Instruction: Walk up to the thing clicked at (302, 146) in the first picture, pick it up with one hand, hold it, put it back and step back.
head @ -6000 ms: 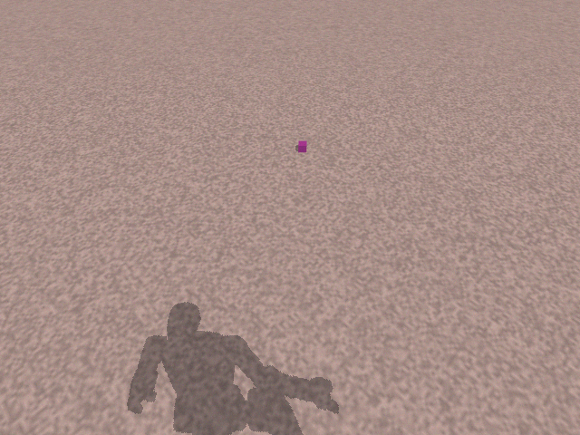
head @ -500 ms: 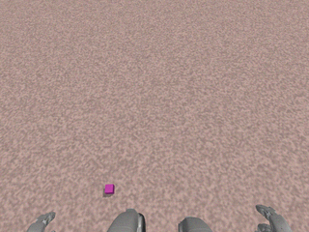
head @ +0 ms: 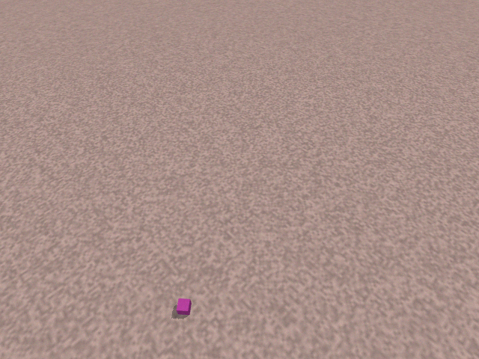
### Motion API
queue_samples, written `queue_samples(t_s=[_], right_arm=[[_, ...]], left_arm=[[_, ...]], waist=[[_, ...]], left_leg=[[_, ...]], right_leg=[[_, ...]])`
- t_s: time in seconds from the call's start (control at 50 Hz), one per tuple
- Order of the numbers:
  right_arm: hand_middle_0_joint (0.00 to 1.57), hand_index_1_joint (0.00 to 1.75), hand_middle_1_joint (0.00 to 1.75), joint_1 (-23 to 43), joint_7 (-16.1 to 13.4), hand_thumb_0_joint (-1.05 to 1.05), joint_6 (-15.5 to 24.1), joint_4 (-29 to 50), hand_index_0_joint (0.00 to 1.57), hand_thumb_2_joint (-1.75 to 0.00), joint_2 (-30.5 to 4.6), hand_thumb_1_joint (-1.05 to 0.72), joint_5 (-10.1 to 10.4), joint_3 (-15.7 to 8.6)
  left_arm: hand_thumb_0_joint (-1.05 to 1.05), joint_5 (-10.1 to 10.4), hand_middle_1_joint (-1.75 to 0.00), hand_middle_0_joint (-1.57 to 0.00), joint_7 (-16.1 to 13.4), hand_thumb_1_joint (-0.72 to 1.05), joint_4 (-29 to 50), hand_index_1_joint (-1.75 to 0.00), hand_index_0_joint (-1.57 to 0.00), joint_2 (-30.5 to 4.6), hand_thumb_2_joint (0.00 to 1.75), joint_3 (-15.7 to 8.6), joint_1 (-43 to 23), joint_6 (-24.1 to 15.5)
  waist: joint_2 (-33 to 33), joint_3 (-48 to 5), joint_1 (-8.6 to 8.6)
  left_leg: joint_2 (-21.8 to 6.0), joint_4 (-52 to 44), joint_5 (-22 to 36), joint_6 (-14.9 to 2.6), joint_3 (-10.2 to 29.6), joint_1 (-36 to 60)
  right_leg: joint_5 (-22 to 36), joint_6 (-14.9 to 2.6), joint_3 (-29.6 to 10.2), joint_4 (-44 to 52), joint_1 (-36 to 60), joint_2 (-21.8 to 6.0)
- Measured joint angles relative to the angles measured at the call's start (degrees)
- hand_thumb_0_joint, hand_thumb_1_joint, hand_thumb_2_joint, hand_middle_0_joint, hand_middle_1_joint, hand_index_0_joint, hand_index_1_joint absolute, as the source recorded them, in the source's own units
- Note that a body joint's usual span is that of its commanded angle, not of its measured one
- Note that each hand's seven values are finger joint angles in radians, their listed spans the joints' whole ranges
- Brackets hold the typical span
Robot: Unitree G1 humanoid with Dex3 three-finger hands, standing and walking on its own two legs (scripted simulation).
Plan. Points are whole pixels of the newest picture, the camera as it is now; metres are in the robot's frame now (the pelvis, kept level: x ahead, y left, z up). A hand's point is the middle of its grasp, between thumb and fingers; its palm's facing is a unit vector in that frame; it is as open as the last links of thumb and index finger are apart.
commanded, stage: walk up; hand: left
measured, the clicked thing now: (184, 306) +0.46 +0.24 -0.73
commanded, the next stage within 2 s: stand in 1.28 s
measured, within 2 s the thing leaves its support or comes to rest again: neither
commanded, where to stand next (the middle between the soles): +0.07 +0.01 m, yaw -3 degrees
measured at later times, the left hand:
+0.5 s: hand out of the picture +0.10 +0.27 -0.14, palm faces -0.01 -0.93 -0.36, open 7.4 cm
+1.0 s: hand out of the picture +0.13 +0.26 -0.13, palm faces -0.06 -0.93 -0.36, open 7.3 cm
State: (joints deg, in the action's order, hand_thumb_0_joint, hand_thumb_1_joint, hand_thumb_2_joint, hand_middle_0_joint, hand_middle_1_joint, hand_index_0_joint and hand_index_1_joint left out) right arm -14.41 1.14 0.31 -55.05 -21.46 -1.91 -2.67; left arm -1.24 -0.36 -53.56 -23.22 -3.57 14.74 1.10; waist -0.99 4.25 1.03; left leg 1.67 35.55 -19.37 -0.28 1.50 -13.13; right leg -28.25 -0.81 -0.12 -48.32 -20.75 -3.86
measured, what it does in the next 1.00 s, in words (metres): stands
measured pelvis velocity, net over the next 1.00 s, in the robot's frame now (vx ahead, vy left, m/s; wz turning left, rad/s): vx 0.03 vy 0.02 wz -0.04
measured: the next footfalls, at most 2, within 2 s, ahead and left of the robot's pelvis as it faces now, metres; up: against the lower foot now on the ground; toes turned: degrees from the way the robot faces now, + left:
none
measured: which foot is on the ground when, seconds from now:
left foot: down 0.00-1.00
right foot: down 0.00-1.00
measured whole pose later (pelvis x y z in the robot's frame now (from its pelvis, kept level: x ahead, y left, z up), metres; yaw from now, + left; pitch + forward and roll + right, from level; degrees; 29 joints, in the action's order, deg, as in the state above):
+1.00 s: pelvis +0.03 +0.02 +0.02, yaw -2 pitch -3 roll +0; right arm -4.6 1.0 -0.1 -63.8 -20.5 -0.6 -1.5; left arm -0.5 -0.2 -64.7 -19.9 0.8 4.3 -1.4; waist 0.5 2.9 -0.1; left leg 0.6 21.2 -13.1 -0.7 -1.7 -4.7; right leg -10.5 2.1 -2.0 -22.6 -8.8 -2.2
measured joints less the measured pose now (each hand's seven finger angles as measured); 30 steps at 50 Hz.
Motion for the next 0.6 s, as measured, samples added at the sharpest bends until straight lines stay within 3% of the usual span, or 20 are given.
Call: queue_samples(t_s=[0.04, 0.08, 0.16, 0.24, 0.28, 0.32, 0.6], right_arm=[[0.2, 0.3, 0.3, -0.2, 0.0, 0.01, 0.2, 0.3, 0.21, -0.9, 0.5, -0.9, 0.0, 0.5], [0.2, 0.3, 0.3, 0.2, -0.1, 0.01, 0.4, 0.5, 0.21, -0.9, 0.7, -0.9, 0.1, 1.0], [0.2, 0.3, 0.3, 2.2, 0.0, 0.01, -0.2, 0.6, 0.21, -0.9, -0.2, -0.9, 1.0, 1.3], [0.2, 0.3, 0.3, 3.5, -0.5, 0.01, -1.2, -0.2, 0.21, -0.9, -0.8, -0.9, 1.4, 0.9], [0.2, 0.3, 0.3, 3.8, -0.3, 0.01, -0.7, -0.9, 0.2, -0.9, -1.2, -0.9, 1.5, 0.7], [0.2, 0.3, 0.3, 4.1, -0.3, 0.01, -0.3, -1.8, 0.2, -0.9, -1.1, -0.9, 1.3, 0.5], [0.2, 0.3, 0.3, 7.3, -0.3, 0.01, 0.4, -6.1, 0.21, -0.9, 1.5, -0.9, 1.6, 2.0]], left_arm=[[0.01, 0.4, -0.3, -0.21, 0.4, 0.91, -1.0, -0.3, -0.2, 0.1, 0.89, 0.3, 0.0, -0.1], [0.01, 0.8, -0.3, -0.21, 0.7, 0.91, -1.3, -0.3, -0.2, 0.2, 0.89, 0.6, 0.2, -1.0], [0.01, 0.5, -0.3, -0.21, 0.4, 0.91, -2.5, -0.3, -0.2, 1.5, 0.89, 1.0, -0.4, -2.7], [0.01, -0.4, -0.3, -0.21, 0.4, 0.91, -3.5, -0.3, -0.21, 3.2, 0.89, 2.1, -1.2, -3.2], [0.01, -0.3, -0.3, -0.21, 0.6, 0.91, -3.7, -0.3, -0.21, 3.7, 0.89, 2.6, -1.8, -2.9], [0.01, 0.0, -0.3, -0.21, 0.6, 0.91, -4.2, -0.3, -0.21, 3.9, 0.89, 2.9, -2.6, -2.6], [0.01, 1.6, -0.3, -0.21, -0.1, 0.91, -8.0, -0.3, -0.2, 2.2, 0.89, 3.8, -8.2, -3.2]], waist=[[0.2, -0.7, -0.96], [0.0, -1.0, -0.88], [1.9, -0.1, -0.49], [3.6, -0.7, -0.22], [3.7, -0.9, -0.24], [3.3, -1.0, -0.19], [1.1, -1.0, -0.61]], left_leg=[[-0.7, -1.2, 0.6, -0.47, 1.0, 0.4], [-1.2, -2.3, 1.3, 0.31, 0.8, 0.7], [-2.9, 1.6, -0.8, 1.51, 1.1, -0.4], [-2.2, 6.3, -7.3, -0.83, 1.7, -2.7], [-1.9, 2.6, -4.9, -1.32, 0.7, -1.9], [-1.4, -0.2, 1.5, -0.48, 0.1, -0.9], [-1.0, -8.2, 3.1, -0.47, -1.9, 4.1]], right_leg=[[-0.9, -0.3, -0.3, -1.1, -0.2, 1.6], [1.5, -0.37, -0.3, 2.3, 0.3, 1.8], [13.1, 0.42, 1.0, 13.2, 4.4, 3.2], [12.6, 0.32, 1.9, 13.3, 4.6, 3.3], [12.5, 0.76, 1.8, 13.5, 4.7, 2.5], [12.4, 1.57, 1.4, 13.6, 4.8, 1.8], [14.8, 2.74, -0.6, 20.9, 8.8, 1.6]])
